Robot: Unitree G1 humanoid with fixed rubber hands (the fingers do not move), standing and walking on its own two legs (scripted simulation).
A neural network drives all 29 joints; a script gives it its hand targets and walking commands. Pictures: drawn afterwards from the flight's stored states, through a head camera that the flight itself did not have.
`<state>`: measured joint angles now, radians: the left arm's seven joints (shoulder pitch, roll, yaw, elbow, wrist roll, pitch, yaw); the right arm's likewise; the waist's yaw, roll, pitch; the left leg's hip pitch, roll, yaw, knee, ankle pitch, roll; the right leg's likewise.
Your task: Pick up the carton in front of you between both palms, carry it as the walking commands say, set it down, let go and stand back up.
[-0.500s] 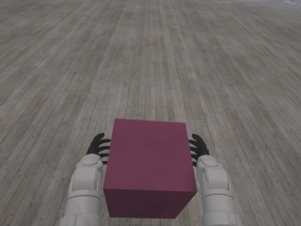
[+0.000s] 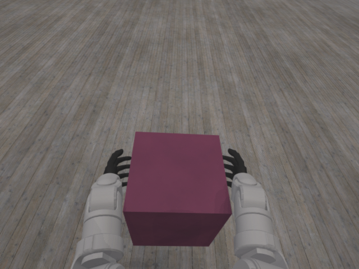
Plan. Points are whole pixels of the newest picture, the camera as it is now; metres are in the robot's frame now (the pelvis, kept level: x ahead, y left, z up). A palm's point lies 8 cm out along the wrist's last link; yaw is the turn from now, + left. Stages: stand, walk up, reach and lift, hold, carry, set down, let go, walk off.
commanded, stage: set down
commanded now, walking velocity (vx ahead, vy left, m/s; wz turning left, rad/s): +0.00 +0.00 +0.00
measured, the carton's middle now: (174, 192) +0.32 +0.00 -0.05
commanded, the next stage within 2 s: none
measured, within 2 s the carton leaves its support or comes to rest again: neither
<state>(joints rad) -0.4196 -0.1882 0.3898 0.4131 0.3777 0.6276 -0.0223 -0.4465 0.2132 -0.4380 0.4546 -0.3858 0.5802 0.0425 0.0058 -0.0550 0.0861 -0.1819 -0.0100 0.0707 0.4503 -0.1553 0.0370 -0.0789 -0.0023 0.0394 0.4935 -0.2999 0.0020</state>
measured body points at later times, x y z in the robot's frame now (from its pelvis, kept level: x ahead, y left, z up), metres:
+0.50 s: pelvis -0.04 -0.01 -0.10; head +0.18 +0.01 +0.30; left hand +0.37 +0.15 -0.19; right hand +0.36 -0.16 -0.17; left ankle +0.07 +0.11 -0.74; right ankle -0.01 -0.13 -0.74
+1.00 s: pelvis -0.06 +0.00 -0.24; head +0.20 +0.03 +0.12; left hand +0.41 +0.15 -0.34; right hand +0.40 -0.15 -0.32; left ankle +0.07 +0.11 -0.74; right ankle -0.01 -0.13 -0.74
